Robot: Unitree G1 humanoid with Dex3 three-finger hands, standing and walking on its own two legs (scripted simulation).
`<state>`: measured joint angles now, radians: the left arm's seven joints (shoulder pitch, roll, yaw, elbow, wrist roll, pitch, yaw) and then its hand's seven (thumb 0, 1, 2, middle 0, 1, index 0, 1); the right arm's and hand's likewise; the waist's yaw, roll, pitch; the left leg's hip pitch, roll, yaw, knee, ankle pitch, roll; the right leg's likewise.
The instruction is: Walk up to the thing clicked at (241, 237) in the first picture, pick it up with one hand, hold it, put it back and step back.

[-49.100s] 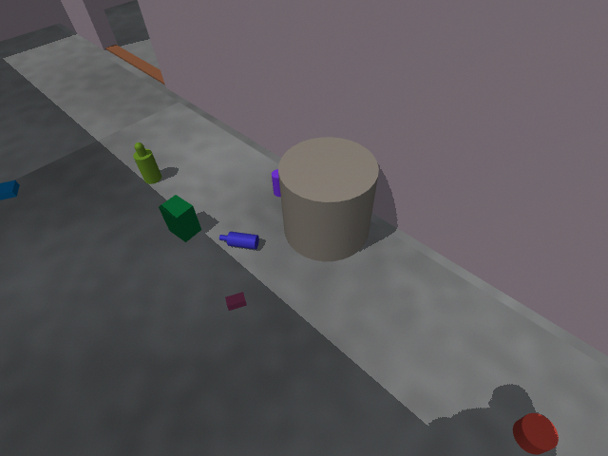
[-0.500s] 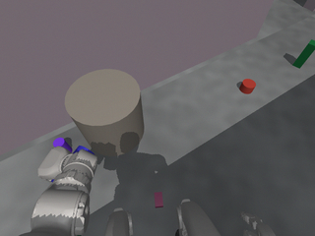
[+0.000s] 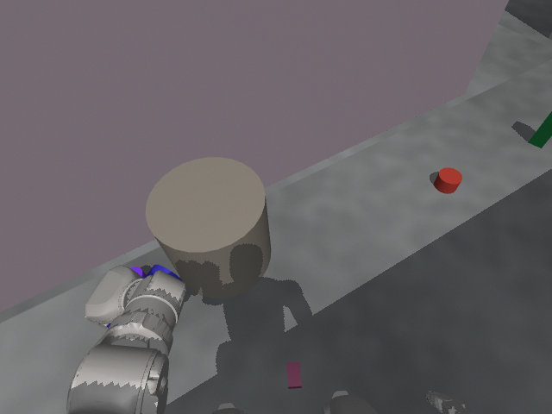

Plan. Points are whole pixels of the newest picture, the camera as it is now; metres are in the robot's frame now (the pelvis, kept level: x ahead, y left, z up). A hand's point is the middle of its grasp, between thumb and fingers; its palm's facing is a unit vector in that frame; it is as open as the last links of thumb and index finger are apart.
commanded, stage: lift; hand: left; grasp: from above
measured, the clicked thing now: (139, 314) +0.32 +0.24 -0.09
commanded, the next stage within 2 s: hold in 0.02 s
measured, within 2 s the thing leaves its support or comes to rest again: neither
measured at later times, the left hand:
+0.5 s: hand (129, 298) +0.33 +0.23 -0.04, palm faces -0.16 -0.42 -0.89, open 8.9 cm
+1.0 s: hand (128, 297) +0.32 +0.23 -0.02, palm faces -0.14 -0.43 -0.89, open 9.0 cm
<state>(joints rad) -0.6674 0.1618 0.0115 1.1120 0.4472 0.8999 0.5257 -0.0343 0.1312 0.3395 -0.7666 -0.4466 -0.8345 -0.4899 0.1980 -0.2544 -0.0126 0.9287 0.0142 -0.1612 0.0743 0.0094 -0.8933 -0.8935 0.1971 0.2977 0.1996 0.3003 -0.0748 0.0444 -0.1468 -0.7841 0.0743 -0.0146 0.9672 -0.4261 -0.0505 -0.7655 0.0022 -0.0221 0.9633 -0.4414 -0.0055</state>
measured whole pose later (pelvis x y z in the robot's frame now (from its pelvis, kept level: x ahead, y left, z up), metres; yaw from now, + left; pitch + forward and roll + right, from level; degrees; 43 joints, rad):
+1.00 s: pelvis +0.02 +0.00 +0.03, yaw +0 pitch +8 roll +0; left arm -0.62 0.10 -0.02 1.03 0.44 0.95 0.55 -0.05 0.09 0.48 -0.71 -0.55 -0.77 -0.60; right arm 0.16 -0.28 -0.02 0.88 0.00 -0.12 0.12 0.01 -0.91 -0.90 0.20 0.30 0.20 0.30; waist -0.03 0.04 -0.09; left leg -0.50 0.06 0.01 0.73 -0.36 -0.04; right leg -0.49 -0.01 -0.01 0.74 -0.38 0.00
